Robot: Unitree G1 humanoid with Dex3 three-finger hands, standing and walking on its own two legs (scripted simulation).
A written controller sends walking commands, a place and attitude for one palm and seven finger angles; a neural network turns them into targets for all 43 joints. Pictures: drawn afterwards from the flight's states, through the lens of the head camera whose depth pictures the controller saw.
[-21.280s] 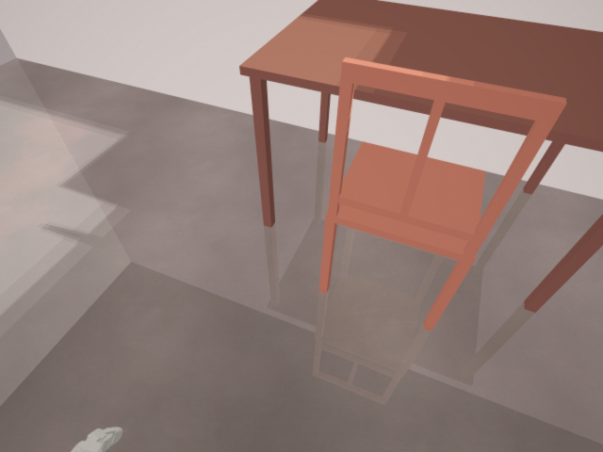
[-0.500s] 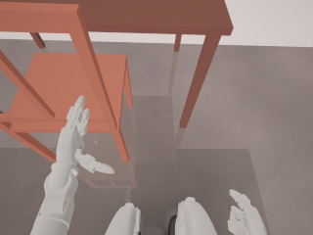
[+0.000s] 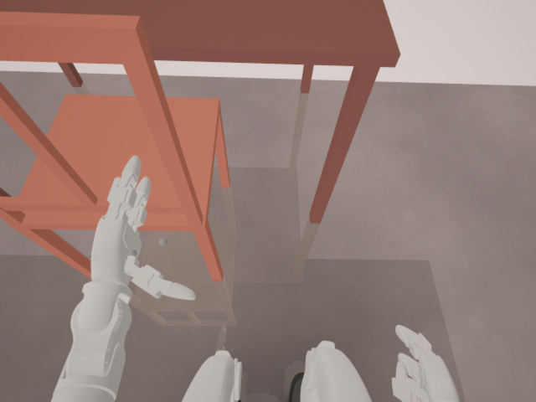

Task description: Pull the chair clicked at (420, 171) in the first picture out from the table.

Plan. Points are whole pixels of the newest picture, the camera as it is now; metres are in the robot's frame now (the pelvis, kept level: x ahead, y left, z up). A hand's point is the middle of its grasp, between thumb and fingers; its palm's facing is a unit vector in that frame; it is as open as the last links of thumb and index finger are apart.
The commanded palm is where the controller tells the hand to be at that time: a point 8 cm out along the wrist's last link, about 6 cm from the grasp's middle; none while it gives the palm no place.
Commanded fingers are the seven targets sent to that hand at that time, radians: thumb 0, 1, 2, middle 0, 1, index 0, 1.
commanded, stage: aim the fingers beside a spindle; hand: left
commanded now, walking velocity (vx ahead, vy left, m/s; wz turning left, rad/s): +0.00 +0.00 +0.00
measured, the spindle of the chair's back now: (44, 148) +0.48 +0.38 +0.04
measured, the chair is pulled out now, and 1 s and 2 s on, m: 0.00 0.00 0.00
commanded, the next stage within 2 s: push the fingers through the gap in 0.42 s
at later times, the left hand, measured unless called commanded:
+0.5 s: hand (170, 250) +0.33 +0.16 +0.01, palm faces -0.02 -1.00 -0.02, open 17.0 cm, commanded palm +0.30 +0.22 +0.03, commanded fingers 0.00 -0.50 0.30 -0.06 -0.08 -0.06 -0.08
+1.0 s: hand (168, 214) +0.37 +0.17 +0.03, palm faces +0.02 -1.00 -0.04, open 17.0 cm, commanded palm +0.35 +0.22 +0.03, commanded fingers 0.00 -0.50 0.30 -0.06 -0.08 -0.06 -0.08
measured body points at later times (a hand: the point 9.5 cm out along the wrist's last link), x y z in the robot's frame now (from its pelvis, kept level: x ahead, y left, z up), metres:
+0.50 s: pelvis +0.00 +0.00 +0.00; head +0.11 +0.01 +0.43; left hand +0.32 +0.21 +0.01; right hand +0.16 -0.24 -0.10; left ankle +0.00 +0.10 -0.62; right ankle +0.06 -0.10 -0.62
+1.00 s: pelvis +0.00 +0.01 +0.00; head +0.11 +0.02 +0.43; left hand +0.37 +0.22 +0.03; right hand +0.14 -0.24 -0.11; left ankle +0.00 +0.10 -0.62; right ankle +0.06 -0.10 -0.62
